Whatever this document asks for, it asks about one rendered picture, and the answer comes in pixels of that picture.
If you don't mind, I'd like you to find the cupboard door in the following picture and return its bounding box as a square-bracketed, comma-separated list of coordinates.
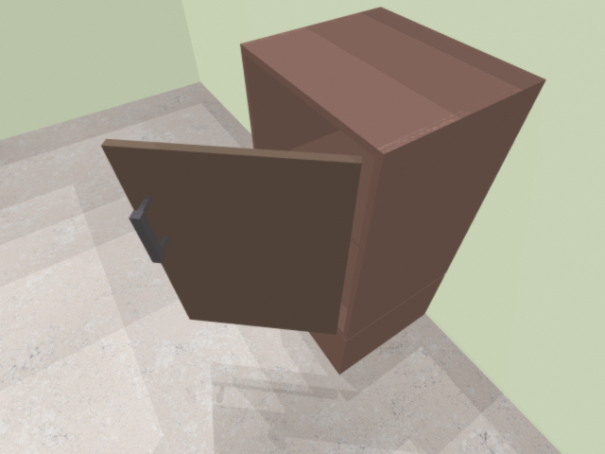
[101, 139, 362, 335]

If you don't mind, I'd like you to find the handle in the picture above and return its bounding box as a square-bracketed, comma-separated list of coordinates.
[129, 196, 170, 263]

